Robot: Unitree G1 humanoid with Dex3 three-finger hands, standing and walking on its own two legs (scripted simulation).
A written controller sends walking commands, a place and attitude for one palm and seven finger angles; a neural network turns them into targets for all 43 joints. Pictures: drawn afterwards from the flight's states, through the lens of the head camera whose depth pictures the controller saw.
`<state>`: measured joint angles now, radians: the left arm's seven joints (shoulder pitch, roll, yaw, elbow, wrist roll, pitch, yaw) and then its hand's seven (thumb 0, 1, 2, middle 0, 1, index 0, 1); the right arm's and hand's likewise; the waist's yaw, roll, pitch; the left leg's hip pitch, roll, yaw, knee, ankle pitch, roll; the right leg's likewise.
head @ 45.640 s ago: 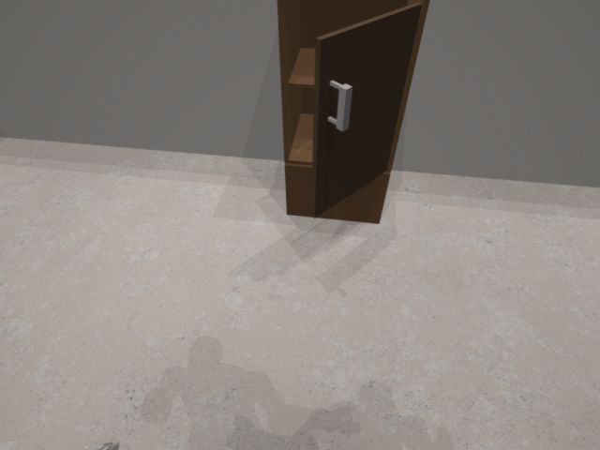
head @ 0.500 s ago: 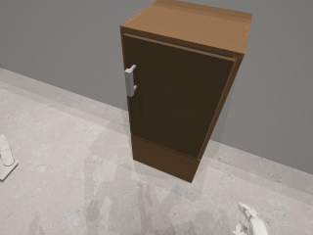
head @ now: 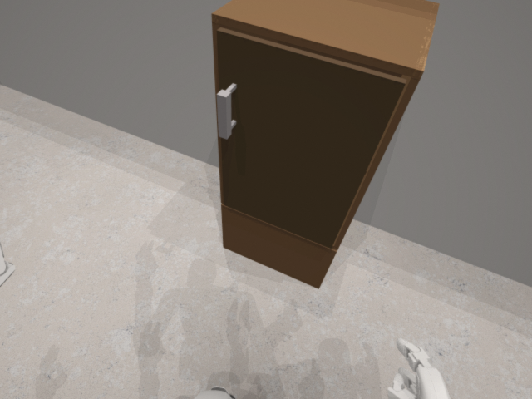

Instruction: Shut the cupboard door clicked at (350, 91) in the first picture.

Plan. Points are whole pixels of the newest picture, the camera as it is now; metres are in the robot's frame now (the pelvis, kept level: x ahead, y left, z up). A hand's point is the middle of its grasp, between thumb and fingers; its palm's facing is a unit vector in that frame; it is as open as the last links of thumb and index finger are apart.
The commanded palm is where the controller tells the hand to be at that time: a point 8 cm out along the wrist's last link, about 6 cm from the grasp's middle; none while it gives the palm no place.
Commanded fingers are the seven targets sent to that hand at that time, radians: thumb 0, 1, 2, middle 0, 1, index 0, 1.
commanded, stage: step back with the hand held close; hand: left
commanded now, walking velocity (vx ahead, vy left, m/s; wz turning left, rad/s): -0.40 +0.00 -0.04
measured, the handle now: (228, 111) +0.73 +0.14 +0.00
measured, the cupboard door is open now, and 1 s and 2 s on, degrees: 0 0 0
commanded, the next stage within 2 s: stop stepping back and stand still in 0.26 s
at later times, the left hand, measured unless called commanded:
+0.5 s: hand out of the picture +0.11 +0.29 +0.17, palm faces +0.44 -0.78 -0.44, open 7.4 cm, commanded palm +0.05 +0.31 +0.19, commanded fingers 0.00 0.90 0.90 -0.20 -0.30 -0.20 -0.30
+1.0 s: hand out of the picture +0.10 +0.28 +0.17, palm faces +0.45 -0.82 -0.36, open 7.4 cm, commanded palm +0.03 +0.31 +0.19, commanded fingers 0.00 0.90 0.90 -0.20 -0.30 -0.20 -0.30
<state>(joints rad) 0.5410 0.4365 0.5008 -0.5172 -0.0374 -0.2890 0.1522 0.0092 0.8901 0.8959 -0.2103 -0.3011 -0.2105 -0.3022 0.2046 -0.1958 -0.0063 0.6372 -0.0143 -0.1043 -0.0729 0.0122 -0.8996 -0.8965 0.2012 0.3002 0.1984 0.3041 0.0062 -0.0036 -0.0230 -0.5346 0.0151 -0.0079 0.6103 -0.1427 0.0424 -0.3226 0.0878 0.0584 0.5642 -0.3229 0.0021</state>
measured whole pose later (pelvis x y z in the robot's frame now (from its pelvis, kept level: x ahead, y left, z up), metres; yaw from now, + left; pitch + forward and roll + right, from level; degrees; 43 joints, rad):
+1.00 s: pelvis -0.12 +0.01 +0.00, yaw -2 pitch -1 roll +0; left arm 0.45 0.40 0.43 -0.39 -0.05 -0.18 0.16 0.01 0.89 0.90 -0.21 -0.30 -0.21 -0.30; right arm 0.25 -0.21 0.00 0.67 0.00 -0.10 -0.08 0.01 -0.90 -0.90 0.20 0.30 0.20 0.30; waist -0.03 -0.04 -0.04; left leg -0.40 -0.02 0.08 0.55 -0.14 0.06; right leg -0.14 0.01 0.02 0.67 -0.49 0.00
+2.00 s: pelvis -0.13 +0.03 +0.02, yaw +0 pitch -1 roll -1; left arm 0.37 0.15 0.01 1.15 0.02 0.02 0.03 0.00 0.92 0.90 -0.20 -0.30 -0.20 -0.30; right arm 0.30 -0.13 0.00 1.13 -0.01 0.02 -0.04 0.01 -0.92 -0.90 0.20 0.30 0.20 0.30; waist 0.00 0.01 0.01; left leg -0.26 -0.05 0.00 0.39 -0.11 0.05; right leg -0.11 0.00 -0.01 0.41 -0.27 0.00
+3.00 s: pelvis -0.13 +0.02 +0.02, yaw -1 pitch -2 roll +0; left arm 0.33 0.16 0.01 1.14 0.02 0.00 0.03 0.00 0.91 0.90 -0.20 -0.30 -0.20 -0.30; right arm 0.28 -0.16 -0.01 1.13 -0.01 0.01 -0.03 0.00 -0.91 -0.90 0.20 0.30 0.20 0.30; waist 0.00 0.00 0.03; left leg -0.25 -0.04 0.00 0.40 -0.12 0.04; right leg -0.10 0.02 -0.01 0.40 -0.27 -0.02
